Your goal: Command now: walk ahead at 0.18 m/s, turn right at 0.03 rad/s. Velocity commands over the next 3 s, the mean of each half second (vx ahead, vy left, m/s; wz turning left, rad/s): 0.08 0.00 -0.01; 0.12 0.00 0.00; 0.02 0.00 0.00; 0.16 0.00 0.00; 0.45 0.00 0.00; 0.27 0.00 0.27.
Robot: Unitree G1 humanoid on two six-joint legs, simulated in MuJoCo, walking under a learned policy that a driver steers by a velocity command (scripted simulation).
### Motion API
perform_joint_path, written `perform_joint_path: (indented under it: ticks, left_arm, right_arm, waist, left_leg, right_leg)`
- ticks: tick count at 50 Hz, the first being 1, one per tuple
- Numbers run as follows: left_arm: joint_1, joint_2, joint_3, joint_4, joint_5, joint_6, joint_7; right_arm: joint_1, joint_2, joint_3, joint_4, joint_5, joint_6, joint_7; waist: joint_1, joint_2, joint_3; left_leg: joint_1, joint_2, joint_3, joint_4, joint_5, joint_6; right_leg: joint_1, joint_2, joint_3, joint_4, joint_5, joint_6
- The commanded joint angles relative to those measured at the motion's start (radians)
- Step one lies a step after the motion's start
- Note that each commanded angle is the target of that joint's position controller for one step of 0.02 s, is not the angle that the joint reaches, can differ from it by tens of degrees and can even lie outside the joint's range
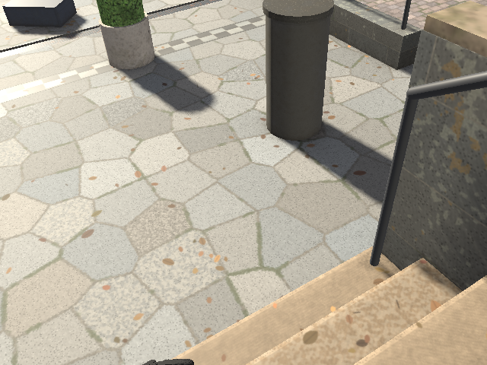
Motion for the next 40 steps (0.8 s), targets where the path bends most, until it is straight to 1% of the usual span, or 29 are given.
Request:
perform_joint_path:
  ticks: [1,2,3,4,5,6,7,8,9,10,11,12,13,14,15,16,17,18,20,26,28,29,31,33,34,35,37,39,40]
  left_arm:
    - [0.216,0.151,0.057,0.115,0.056,-0.027,0.022]
    - [0.079,0.104,0.038,0.092,0.063,-0.035,0.022]
    - [0.001,0.096,0.032,0.088,0.062,-0.036,0.016]
    - [-0.022,0.128,0.039,0.109,0.062,-0.045,0.017]
    - [-0.008,0.112,0.032,0.124,0.042,-0.051,0.024]
    - [0.031,0.078,0.023,0.152,0.025,-0.055,0.026]
    - [0.066,0.028,0.005,0.173,0.012,-0.049,0.028]
    - [0.118,0.018,-0.002,0.200,0.016,-0.045,0.032]
    - [0.137,0.046,0.003,0.211,0.023,-0.039,0.038]
    - [0.163,0.092,0.010,0.224,0.032,-0.035,0.040]
    - [0.204,0.120,0.011,0.247,0.028,-0.038,0.043]
    - [0.259,0.142,0.013,0.265,0.023,-0.043,0.041]
    - [0.302,0.169,0.019,0.274,0.011,-0.047,0.039]
    - [0.313,0.196,0.024,0.279,0.001,-0.046,0.038]
    - [0.307,0.207,0.025,0.284,-0.008,-0.042,0.041]
    - [0.304,0.193,0.023,0.286,-0.010,-0.032,0.048]
    - [0.292,0.175,0.020,0.297,-0.002,-0.020,0.050]
    - [0.284,0.163,0.019,0.302,0.007,-0.010,0.050]
    - [0.270,0.153,0.016,0.311,0.014,0.001,0.050]
    - [0.296,0.179,0.033,0.360,0.006,0.009,0.062]
    - [0.309,0.177,0.040,0.372,0.004,0.011,0.064]
    - [0.294,0.178,0.046,0.367,0.002,0.010,0.065]
    - [0.252,0.167,0.049,0.352,0.002,-0.008,0.067]
    - [0.231,0.171,0.052,0.344,-0.005,-0.035,0.063]
    - [0.236,0.168,0.052,0.347,-0.009,-0.046,0.064]
    - [0.259,0.167,0.052,0.356,-0.004,-0.055,0.063]
    - [0.308,0.197,0.062,0.380,0.003,-0.056,0.060]
    - [0.346,0.190,0.058,0.394,-0.003,-0.038,0.058]
    - [0.347,0.189,0.057,0.396,-0.002,-0.029,0.058]
  right_arm:
    - [-0.116,-0.127,-0.044,-0.089,0.015,-0.025,-0.040]
    - [-0.099,-0.081,-0.034,-0.062,-0.015,-0.011,-0.046]
    - [-0.062,-0.059,-0.033,-0.035,-0.038,-0.001,-0.043]
    - [-0.012,-0.052,-0.033,-0.008,-0.047,0.000,-0.035]
    - [-0.010,-0.058,-0.035,0.002,-0.047,0.000,-0.028]
    - [-0.005,-0.042,-0.028,0.008,-0.048,-0.004,-0.024]
    - [-0.048,-0.026,-0.018,-0.008,-0.049,-0.007,-0.022]
    - [-0.090,-0.020,-0.010,-0.023,-0.054,-0.012,-0.019]
    - [-0.123,-0.014,-0.003,-0.039,-0.055,-0.015,-0.017]
    - [-0.136,-0.015,0.002,-0.049,-0.055,-0.018,-0.014]
    - [-0.124,-0.025,0.004,-0.048,-0.054,-0.018,-0.012]
    - [-0.117,-0.051,0.006,-0.046,-0.055,-0.016,-0.011]
    - [-0.122,-0.106,-0.003,-0.041,-0.041,-0.010,-0.010]
    - [-0.110,-0.125,-0.006,-0.034,-0.026,-0.004,-0.009]
    - [-0.117,-0.124,-0.002,-0.037,-0.017,0.002,-0.008]
    - [-0.140,-0.114,0.002,-0.039,-0.011,0.002,-0.001]
    - [-0.159,-0.098,0.006,-0.035,-0.012,-0.001,0.005]
    - [-0.176,-0.091,0.008,-0.030,-0.016,-0.002,0.008]
    - [-0.204,-0.113,0.002,-0.031,-0.016,-0.003,0.009]
    - [-0.215,-0.098,0.007,-0.008,-0.019,-0.015,0.015]
    - [-0.201,-0.116,-0.003,0.008,-0.010,-0.012,0.010]
    - [-0.207,-0.136,-0.012,0.007,-0.002,-0.010,0.005]
    - [-0.200,-0.166,-0.027,0.001,0.008,-0.013,-0.005]
    - [-0.194,-0.181,-0.037,-0.005,0.013,-0.024,-0.010]
    - [-0.210,-0.171,-0.035,-0.008,0.014,-0.029,-0.013]
    - [-0.229,-0.155,-0.031,-0.011,0.013,-0.033,-0.016]
    - [-0.199,-0.108,-0.021,0.010,0.003,-0.035,-0.020]
    - [-0.165,-0.080,-0.011,0.036,-0.003,-0.029,-0.022]
    - [-0.167,-0.088,-0.012,0.041,-0.003,-0.026,-0.023]
  waist:
    - [0.106,-0.131,0.219]
    - [0.060,-0.159,0.221]
    - [0.022,-0.165,0.213]
    - [-0.011,-0.186,0.201]
    - [-0.010,-0.148,0.197]
    - [-0.001,-0.087,0.200]
    - [0.020,-0.049,0.202]
    - [0.054,-0.087,0.181]
    - [0.067,-0.141,0.148]
    - [0.081,-0.194,0.114]
    - [0.079,-0.189,0.096]
    - [0.097,-0.140,0.081]
    - [0.130,-0.061,0.062]
    - [0.139,-0.019,0.040]
    - [0.141,-0.008,0.023]
    - [0.153,0.016,0.033]
    - [0.149,0.028,0.048]
    - [0.153,0.015,0.066]
    - [0.157,-0.024,0.085]
    - [0.168,-0.016,0.106]
    - [0.166,-0.003,0.091]
    - [0.163,0.016,0.118]
    - [0.152,0.057,0.186]
    - [0.147,0.093,0.226]
    - [0.157,0.073,0.238]
    - [0.171,0.055,0.228]
    - [0.167,-0.051,0.174]
    - [0.175,-0.084,0.120]
    - [0.177,-0.090,0.108]
  left_leg:
    - [-0.431,0.156,-0.071,0.036,0.249,-0.043]
    - [-0.270,0.161,-0.015,0.082,0.304,-0.078]
    - [-0.124,0.156,0.039,0.153,0.365,-0.103]
    - [0.048,0.151,0.068,0.283,0.450,-0.122]
    - [0.095,0.156,0.083,0.334,0.466,-0.134]
    - [0.097,0.162,0.097,0.348,0.479,-0.135]
    - [0.053,0.173,0.108,0.195,0.462,-0.127]
    - [0.082,0.176,0.131,0.031,0.468,-0.119]
    - [0.155,0.172,0.164,-0.089,0.442,-0.122]
    - [0.233,0.151,0.198,-0.179,0.426,-0.127]
    - [0.297,0.139,0.210,-0.283,0.459,-0.132]
    - [0.326,0.146,0.188,-0.335,0.541,-0.128]
    - [0.350,0.170,0.154,-0.340,0.666,-0.111]
    - [0.364,0.186,0.136,-0.361,0.755,-0.093]
    - [0.374,0.198,0.122,-0.392,0.812,-0.083]
    - [0.306,0.194,0.107,-0.421,0.747,-0.063]
    - [0.290,0.193,0.103,-0.449,0.697,-0.058]
    - [0.286,0.187,0.114,-0.462,0.660,-0.062]
    - [0.286,0.181,0.117,-0.474,0.667,-0.061]
    - [0.275,0.180,0.108,-0.532,0.736,-0.053]
    - [0.284,0.165,0.109,-0.565,0.489,-0.034]
    - [0.258,0.169,0.086,-0.598,0.270,-0.011]
    - [0.213,0.230,-0.012,-0.665,0.026,0.043]
    - [0.213,0.281,-0.090,-0.685,-0.002,0.087]
    - [0.209,0.282,-0.088,-0.653,0.124,0.092]
    - [0.211,0.253,-0.041,-0.593,0.314,0.076]
    - [0.237,0.142,0.108,-0.432,0.669,0.000]
    - [0.217,0.115,0.146,-0.379,0.731,-0.052]
    - [0.216,0.114,0.147,-0.365,0.742,-0.063]
  right_leg:
    - [0.195,-0.416,0.694,-0.530,-0.541,-0.189]
    - [0.038,-0.371,0.614,-0.557,-0.470,-0.156]
    - [-0.096,-0.329,0.527,-0.572,-0.410,-0.134]
    - [-0.257,-0.298,0.425,-0.563,-0.243,-0.130]
    - [-0.296,-0.274,0.361,-0.539,-0.131,-0.137]
    - [-0.294,-0.252,0.305,-0.493,-0.013,-0.143]
    - [-0.224,-0.205,0.218,-0.440,0.075,-0.134]
    - [-0.156,-0.174,0.162,-0.396,0.232,-0.128]
    - [-0.131,-0.154,0.112,-0.348,0.420,-0.122]
    - [-0.101,-0.156,0.097,-0.317,0.580,-0.126]
    - [-0.070,-0.155,0.088,-0.287,0.690,-0.118]
    - [-0.026,-0.137,0.092,-0.265,0.744,-0.094]
    - [0.005,-0.115,0.088,-0.233,0.730,-0.060]
    - [0.022,-0.112,0.092,-0.213,0.686,-0.041]
    - [0.031,-0.107,0.082,-0.211,0.609,-0.029]
    - [0.078,-0.093,0.056,-0.240,0.460,-0.013]
    - [0.098,-0.084,0.037,-0.252,0.344,0.005]
    - [0.108,-0.083,0.034,-0.268,0.298,0.014]
    - [0.122,-0.085,0.026,-0.278,0.316,0.018]
    - [0.184,-0.099,0.026,-0.313,0.318,0.038]
    - [0.186,-0.064,-0.022,-0.296,0.107,0.039]
    - [0.155,-0.042,-0.052,-0.272,-0.008,0.035]
    - [0.077,-0.034,-0.075,-0.216,-0.083,0.014]
    - [0.013,-0.053,-0.073,-0.190,-0.080,-0.008]
    - [0.018,-0.062,-0.059,-0.215,-0.047,-0.018]
    - [0.049,-0.070,-0.045,-0.244,0.018,-0.019]
    - [0.132,-0.088,-0.007,-0.227,0.362,0.002]
    - [0.215,-0.101,0.011,-0.201,0.593,-0.012]
    - [0.231,-0.106,0.016,-0.195,0.678,-0.022]
Next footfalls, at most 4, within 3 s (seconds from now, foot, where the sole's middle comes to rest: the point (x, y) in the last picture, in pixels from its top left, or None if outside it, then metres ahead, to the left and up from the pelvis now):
0.22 left None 0.06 0.17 -0.75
2.38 right None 0.39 -0.05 -0.93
2.84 left None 0.57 0.21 -1.11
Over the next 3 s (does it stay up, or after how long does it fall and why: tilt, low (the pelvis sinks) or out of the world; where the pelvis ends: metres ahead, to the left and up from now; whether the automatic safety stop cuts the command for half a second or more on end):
stays up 0.50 0.13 -0.34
